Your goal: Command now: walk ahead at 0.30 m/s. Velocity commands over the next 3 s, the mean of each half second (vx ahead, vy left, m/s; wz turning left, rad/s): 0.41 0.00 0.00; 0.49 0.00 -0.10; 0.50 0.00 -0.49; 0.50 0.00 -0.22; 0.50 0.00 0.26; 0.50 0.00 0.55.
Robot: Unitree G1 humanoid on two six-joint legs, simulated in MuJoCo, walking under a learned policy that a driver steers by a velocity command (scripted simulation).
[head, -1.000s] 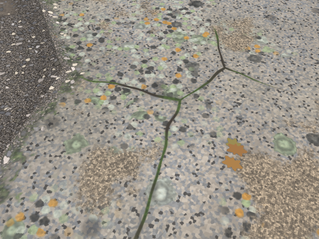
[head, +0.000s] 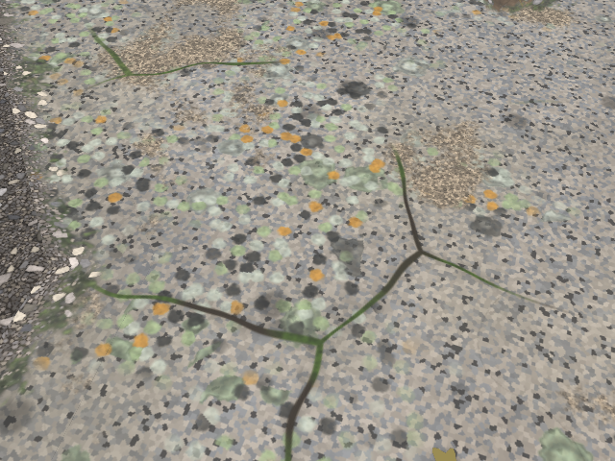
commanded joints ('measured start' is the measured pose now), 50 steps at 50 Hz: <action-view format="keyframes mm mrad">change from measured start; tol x32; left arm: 1 56 83 31 -31 8 -14 12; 37 336 -57 -10 38 15 -65 1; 50 -19 12 42 -58 -9 -49 -8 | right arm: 1 -29 -167 -46 -44 -2 -18 -12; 31 -327 -58 -14 -103 31 -53 49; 37 266 -306 -99 63 14 -44 30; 50 39 -128 -44 89 -16 -80 -3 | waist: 1 20 189 -61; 13 93 -277 34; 32 80 -101 110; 37 -97 302 -401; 50 0 70 51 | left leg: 1 74 234 -319 -327 -387 147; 10 -65 190 -194 -234 -457 113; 15 -571 65 -97 537 -251 19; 32 -245 53 10 46 67 -1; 35 211 -12 59 22 51 71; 37 869 401 -617 -52 -170 295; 50 216 224 15 -358 170 139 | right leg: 1 -81 -54 14 -28 100 -8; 11 303 -30 -15 -530 200 -68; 14 344 -407 671 -879 -354 -265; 35 393 -211 28 -470 1011 -106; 38 -319 10 134 334 -56 -21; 50 -278 -124 105 -123 532 -30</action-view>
